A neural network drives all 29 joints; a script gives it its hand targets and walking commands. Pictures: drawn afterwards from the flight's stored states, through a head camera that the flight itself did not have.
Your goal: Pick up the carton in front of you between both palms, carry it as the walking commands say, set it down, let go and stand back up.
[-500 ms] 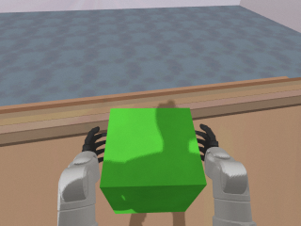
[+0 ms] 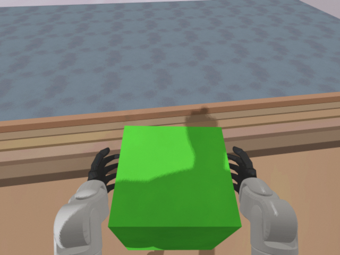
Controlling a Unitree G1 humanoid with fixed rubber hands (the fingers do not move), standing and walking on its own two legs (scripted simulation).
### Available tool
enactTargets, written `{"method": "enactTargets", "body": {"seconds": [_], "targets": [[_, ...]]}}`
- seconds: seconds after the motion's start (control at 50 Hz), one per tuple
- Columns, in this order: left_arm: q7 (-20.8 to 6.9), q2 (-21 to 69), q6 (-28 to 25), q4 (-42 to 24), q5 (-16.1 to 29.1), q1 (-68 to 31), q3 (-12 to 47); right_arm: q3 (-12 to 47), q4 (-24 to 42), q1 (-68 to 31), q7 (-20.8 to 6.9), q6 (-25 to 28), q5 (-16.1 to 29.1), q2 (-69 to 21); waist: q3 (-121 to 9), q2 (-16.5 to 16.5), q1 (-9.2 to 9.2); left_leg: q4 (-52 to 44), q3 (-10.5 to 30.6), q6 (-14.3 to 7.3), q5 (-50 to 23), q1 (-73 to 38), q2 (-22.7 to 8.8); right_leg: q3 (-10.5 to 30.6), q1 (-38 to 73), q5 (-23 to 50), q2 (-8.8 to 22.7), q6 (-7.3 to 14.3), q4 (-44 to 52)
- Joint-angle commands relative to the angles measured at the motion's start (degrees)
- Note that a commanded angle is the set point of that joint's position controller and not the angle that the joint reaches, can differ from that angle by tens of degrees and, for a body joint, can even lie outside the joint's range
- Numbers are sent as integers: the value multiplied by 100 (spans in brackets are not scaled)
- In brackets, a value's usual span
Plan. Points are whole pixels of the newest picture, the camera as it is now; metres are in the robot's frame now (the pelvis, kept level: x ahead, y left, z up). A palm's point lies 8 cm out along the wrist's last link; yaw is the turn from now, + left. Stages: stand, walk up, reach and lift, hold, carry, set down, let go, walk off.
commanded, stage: carry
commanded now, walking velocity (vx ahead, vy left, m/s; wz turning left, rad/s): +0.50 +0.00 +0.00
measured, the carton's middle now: (171, 192) +0.26 +0.01 +0.03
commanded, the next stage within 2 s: none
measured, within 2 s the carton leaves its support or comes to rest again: neither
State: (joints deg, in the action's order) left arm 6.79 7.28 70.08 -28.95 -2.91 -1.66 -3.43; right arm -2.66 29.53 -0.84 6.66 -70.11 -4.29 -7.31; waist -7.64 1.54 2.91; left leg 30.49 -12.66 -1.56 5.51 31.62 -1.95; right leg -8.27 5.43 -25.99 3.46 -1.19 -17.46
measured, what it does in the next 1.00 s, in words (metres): walks ahead: left foot, then right foot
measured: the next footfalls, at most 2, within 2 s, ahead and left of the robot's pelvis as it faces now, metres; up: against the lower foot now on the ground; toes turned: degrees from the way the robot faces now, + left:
left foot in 0.02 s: +0.20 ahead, +0.09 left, +0.00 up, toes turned +10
right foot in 0.58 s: +0.55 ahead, -0.09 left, +0.00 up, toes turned -10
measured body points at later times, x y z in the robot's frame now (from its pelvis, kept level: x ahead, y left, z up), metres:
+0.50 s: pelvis +0.31 +0.01 +0.01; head +0.29 +0.01 +0.46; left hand +0.58 +0.16 +0.11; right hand +0.57 -0.15 +0.11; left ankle +0.16 +0.09 -0.72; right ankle +0.46 -0.11 -0.69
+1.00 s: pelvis +0.61 -0.03 +0.00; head +0.66 -0.03 +0.45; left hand +0.98 +0.11 +0.11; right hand +0.97 -0.19 +0.11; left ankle +0.73 +0.07 -0.70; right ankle +0.51 -0.08 -0.72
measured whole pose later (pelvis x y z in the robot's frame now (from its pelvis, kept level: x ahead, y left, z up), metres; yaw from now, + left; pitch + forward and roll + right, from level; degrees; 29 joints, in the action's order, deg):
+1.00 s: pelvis +0.61 -0.03 +0.00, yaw -2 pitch +5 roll +1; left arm 8.8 5.2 63.3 -4.4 -1.9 -31.4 -14.1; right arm -14.1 5.1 -31.6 8.6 -64.4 -2.7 -4.6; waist 0.1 -0.2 0.6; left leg 41.2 -5.9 -4.5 5.4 36.4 -1.1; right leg -9.3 -11.1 -25.3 -0.5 4.1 -32.0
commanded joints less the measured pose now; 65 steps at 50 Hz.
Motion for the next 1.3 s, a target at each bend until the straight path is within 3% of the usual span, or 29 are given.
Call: {"method": "enactTargets", "body": {"seconds": [0.0,0.02,0.04,0.06,0.12,0.18,0.32,0.48,0.5,0.54,0.56,0.58,0.6,0.66,0.74,0.84,0.9,0.96,0.98,1.02,1.04,1.06,1.08,1.12,1.14,1.2,1.22,1.24,1.28], "targets": [[-1099,4269,18,-379,1930,-2385,3879,3572,122,-2192,-784,62,1589,-4515,-810,503,-381,-150,-449,-76,366,-2999,444,-482,-1515,4472,588,314,-1743],[-1090,4206,32,-358,1882,-2458,3829,3565,102,-2116,-807,43,1588,-4494,-1031,-37,-531,-413,711,-148,1351,-3760,-386,-415,-2310,3209,402,194,-3116],[-1087,4286,67,-394,1867,-2421,3857,3554,-14,-2184,-842,54,1620,-4419,-1352,-1579,-450,-1576,4042,-985,2810,-4414,-2149,-205,-3746,933,-366,-61,-4864],[-1103,4383,56,-302,1854,-2427,3887,3636,-35,-2163,-891,63,1745,-4633,-1201,-1405,-447,-2104,4734,-1168,2364,-4191,-2351,629,-4271,39,-253,96,-5621],[-1186,5133,-143,-88,1762,-2326,3908,3992,147,-2633,-1052,226,2077,-5382,-1133,-268,-377,-1921,2971,-790,944,-3099,-1876,878,-4098,784,413,363,-5453],[-1152,5452,-368,54,1595,-2051,3919,4180,182,-2602,-1151,386,2186,-5559,-1145,-577,-347,-2086,1947,-551,876,-2738,-1547,612,-3833,1190,409,319,-4546],[-984,5075,-501,-256,1480,-1942,4074,4068,241,-2197,-1199,463,2060,-4895,-582,-866,-399,-2099,1078,-645,-221,-3437,-1235,19,-4566,2004,210,133,-2577],[-656,3609,-234,19,1715,-3382,3613,3430,-184,-3295,-642,290,1777,-3503,79,-1014,-522,-1410,650,-684,-1507,-3517,-1182,-249,-4257,2172,0,522,-1829],[-599,3446,-214,194,1695,-3551,3475,3375,-301,-3554,-567,268,1762,-3374,-58,-1025,-468,-1070,532,-613,-2144,-3416,-1142,-344,-3751,2043,-137,603,-1753],[-484,3196,-201,687,1621,-3773,3129,3277,-555,-4113,-429,215,1738,-3207,-802,-637,77,783,-12,-257,-3073,-2974,-764,-798,-1766,1635,-699,607,-1383],[-436,3121,-196,874,1560,-3880,2956,3216,-682,-4459,-361,196,1728,-3147,-1298,13,315,2293,-1,-109,-1829,-2014,-536,110,-536,1038,-49,621,-1198],[-382,2918,-203,1040,1528,-4135,2809,3171,-800,-4582,-305,172,1768,-3240,-1692,1529,139,4072,319,139,762,-304,320,3421,431,301,1624,1388,-362],[-364,3148,-217,1199,1625,-4400,2820,3040,-951,-4929,-255,195,1782,-3314,-1694,1765,178,4992,1037,66,2173,543,579,4282,670,750,1790,1658,260],[-476,4015,-377,1226,2028,-5417,3096,2800,-1442,-5347,-195,331,1702,-3949,-1631,173,-27,5198,1407,-231,1688,828,-66,2578,-106,2474,1468,1360,-471],[-600,4590,-660,1542,2192,-6454,3186,2808,-1919,-6070,-259,592,1567,-4485,-1704,413,-148,4340,1235,-197,1246,655,-140,1682,-630,2541,1208,1242,-442],[-554,4534,-720,2071,1938,-6395,2926,2796,-2292,-6314,-260,690,1563,-4577,-1616,450,-25,3058,920,-140,877,1417,-134,1201,-23,3944,1043,1394,-811],[-536,4521,-669,2168,1797,-6224,2809,2782,-2312,-6337,-306,643,1641,-4668,-1344,389,25,1492,630,-148,224,856,129,765,-233,4666,710,1205,-949],[-553,4600,-609,2219,1647,-6037,2790,2839,-2264,-6214,-398,579,1686,-4741,-1355,793,-125,629,228,-311,-100,-522,485,246,-629,5594,567,970,-1221],[-548,4602,-595,2219,1581,-6055,2771,2876,-2264,-6230,-430,565,1678,-4770,-1775,826,-511,1286,77,-495,-795,-1401,534,-92,-775,6505,692,815,-2166],[-543,4611,-565,2119,1544,-6229,2854,2841,-2307,-5966,-494,570,1686,-4726,-1969,-135,-1395,299,530,-505,-1345,-2948,400,-252,-1869,5496,180,585,-4546],[-522,4698,-538,2140,1447,-6092,2860,2810,-2340,-6008,-508,562,1723,-4594,-2019,-1602,-1130,347,2361,-979,-3006,-4090,-645,71,-3473,1310,-632,438,-5861],[-501,4558,-528,2224,1289,-5935,2702,2903,-2375,-6194,-539,577,1891,-4723,-2255,-2442,-923,-16,3960,-1624,-2756,-4854,-1304,583,-4800,-573,-1031,375,-6748],[-455,4526,-554,2130,1156,-6035,2605,3047,-2289,-6444,-596,607,2122,-4938,-2108,-1663,-894,-51,4012,-1799,-1898,-4898,-1369,1021,-5427,-467,-747,431,-6914],[-387,4522,-652,1986,1013,-6260,2460,3376,-1973,-7124,-698,736,2539,-5380,-1715,-466,-830,103,3677,-1603,-1312,-4165,-1310,1253,-5604,-142,-273,464,-6097],[-370,4524,-714,1985,988,-6286,2418,3490,-1848,-7403,-726,797,2679,-5452,-1670,-254,-752,99,3470,-1526,-975,-3723,-1235,1324,-5302,45,-147,443,-5374],[-343,4499,-814,1910,1045,-6185,2535,3559,-1719,-7421,-692,910,2808,-5410,-1655,-428,-796,-166,3104,-1544,-1241,-3134,-1280,849,-4553,3,-304,330,-4111],[-332,4464,-823,1870,1097,-6105,2598,3524,-1717,-7263,-659,910,2774,-5348,-1669,-468,-836,-45,2827,-1412,-1851,-3072,-1220,606,-4321,304,-430,352,-3874],[-321,4441,-830,1838,1103,-6033,2668,3474,-1695,-7060,-620,899,2697,-5203,-1968,-739,-787,447,2471,-1249,-2537,-3283,-1197,467,-4203,1587,-401,451,-4577],[-308,4303,-777,1802,1152,-5837,2712,3310,-1855,-6577,-564,836,2514,-5013,-1877,-841,-844,919,2135,-952,-2626,-3812,-909,355,-4826,1726,-371,533,-4219]]}}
